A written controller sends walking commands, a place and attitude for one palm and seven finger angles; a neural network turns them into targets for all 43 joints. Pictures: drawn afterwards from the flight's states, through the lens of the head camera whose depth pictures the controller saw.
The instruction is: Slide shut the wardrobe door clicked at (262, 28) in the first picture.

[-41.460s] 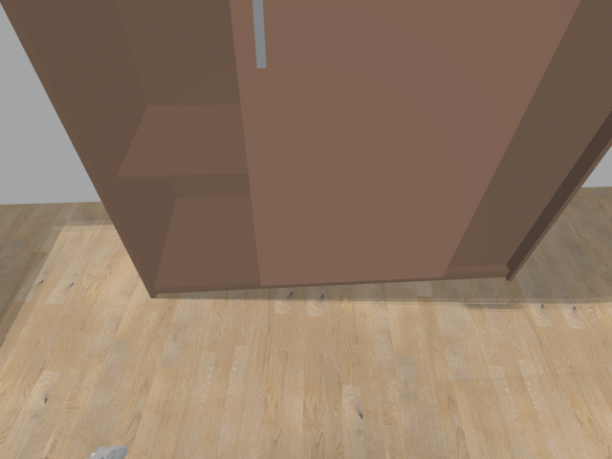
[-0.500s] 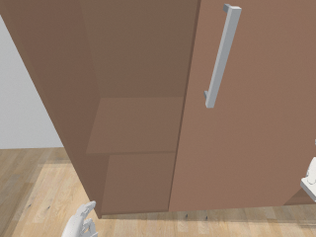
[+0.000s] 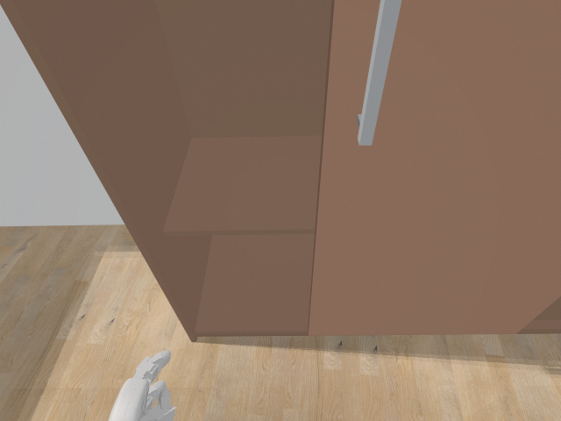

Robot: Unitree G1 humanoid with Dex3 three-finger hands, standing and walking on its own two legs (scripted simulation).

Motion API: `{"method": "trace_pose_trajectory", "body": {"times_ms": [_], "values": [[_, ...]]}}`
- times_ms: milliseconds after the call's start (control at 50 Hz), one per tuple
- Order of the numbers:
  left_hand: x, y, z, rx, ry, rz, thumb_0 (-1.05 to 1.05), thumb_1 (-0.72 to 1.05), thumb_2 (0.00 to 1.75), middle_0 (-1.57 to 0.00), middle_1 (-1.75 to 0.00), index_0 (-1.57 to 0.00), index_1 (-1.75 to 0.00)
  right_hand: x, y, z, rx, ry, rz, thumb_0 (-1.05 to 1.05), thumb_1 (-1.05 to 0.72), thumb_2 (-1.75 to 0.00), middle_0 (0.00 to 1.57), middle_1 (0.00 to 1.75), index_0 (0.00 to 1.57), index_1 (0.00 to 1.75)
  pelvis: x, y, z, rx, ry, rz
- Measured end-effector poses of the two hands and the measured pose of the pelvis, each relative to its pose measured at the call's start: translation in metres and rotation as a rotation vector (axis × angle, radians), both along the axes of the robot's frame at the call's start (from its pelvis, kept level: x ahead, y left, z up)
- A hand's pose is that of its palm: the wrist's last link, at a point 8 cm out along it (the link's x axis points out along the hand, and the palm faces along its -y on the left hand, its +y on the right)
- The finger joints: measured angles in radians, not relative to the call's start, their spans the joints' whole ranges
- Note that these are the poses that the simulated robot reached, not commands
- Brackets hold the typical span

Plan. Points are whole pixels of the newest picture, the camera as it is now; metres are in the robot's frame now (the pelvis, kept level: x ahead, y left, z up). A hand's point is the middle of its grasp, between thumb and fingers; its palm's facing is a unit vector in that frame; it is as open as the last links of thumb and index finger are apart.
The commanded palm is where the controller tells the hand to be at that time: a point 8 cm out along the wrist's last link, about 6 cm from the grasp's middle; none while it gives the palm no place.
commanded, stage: step back with the hand held close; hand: right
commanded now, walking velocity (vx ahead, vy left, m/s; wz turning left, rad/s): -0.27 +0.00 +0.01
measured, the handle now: (376, 55) +0.50 -0.11 +0.28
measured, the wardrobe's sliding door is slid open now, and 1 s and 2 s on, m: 0.41 0.41 0.41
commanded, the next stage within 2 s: stop stepping back and stand still in 0.36 s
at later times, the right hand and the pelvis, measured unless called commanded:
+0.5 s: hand out of the picture +0.06 -0.30 +0.19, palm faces +0.45 +0.77 -0.45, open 7.4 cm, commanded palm +0.00 -0.33 +0.19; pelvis -0.14 -0.03 -0.01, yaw +0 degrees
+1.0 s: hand out of the picture -0.12 -0.29 +0.19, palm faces +0.47 +0.73 -0.49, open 7.4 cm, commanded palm -0.18 -0.33 +0.19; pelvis -0.32 -0.02 -0.04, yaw -2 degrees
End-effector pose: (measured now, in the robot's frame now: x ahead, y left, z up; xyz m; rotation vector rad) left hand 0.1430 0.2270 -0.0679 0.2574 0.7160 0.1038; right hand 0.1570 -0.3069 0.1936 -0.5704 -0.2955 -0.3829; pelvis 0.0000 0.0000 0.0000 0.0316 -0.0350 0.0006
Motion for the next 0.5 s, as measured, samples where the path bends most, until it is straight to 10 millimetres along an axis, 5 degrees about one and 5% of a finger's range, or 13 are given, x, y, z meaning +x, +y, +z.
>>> {"method": "trace_pose_trajectory", "body": {"times_ms": [160, 320, 500], "values": [[-0.029, -0.005, -0.010, -0.013, 0.026, -0.006, 0.01, 0.90, 0.89, -0.21, -0.30, -0.20, -0.30, -0.038, 0.002, -0.001, -0.027, -0.027, 0.048, 0.01, -0.88, -0.90, 0.21, 0.30, 0.21, 0.30, -0.031, -0.005, -0.010, 0.032, -0.011, -0.020], [-0.061, -0.016, -0.006, 0.067, -0.041, 0.028, 0.01, 0.90, 0.89, -0.20, -0.30, -0.20, -0.30, -0.080, -0.024, -0.003, -0.063, -0.142, 0.054, 0.01, -0.88, -0.90, 0.22, 0.30, 0.21, 0.30, -0.081, -0.028, -0.027, -0.031, -0.016, -0.020], [-0.142, -0.037, -0.011, -0.046, -0.046, 0.021, 0.01, 0.90, 0.89, -0.21, -0.30, -0.20, -0.30, -0.139, -0.026, 0.010, -0.050, -0.111, 0.042, 0.01, -0.88, -0.90, 0.21, 0.30, 0.21, 0.30, -0.144, -0.031, -0.014, -0.002, -0.012, 0.001]]}}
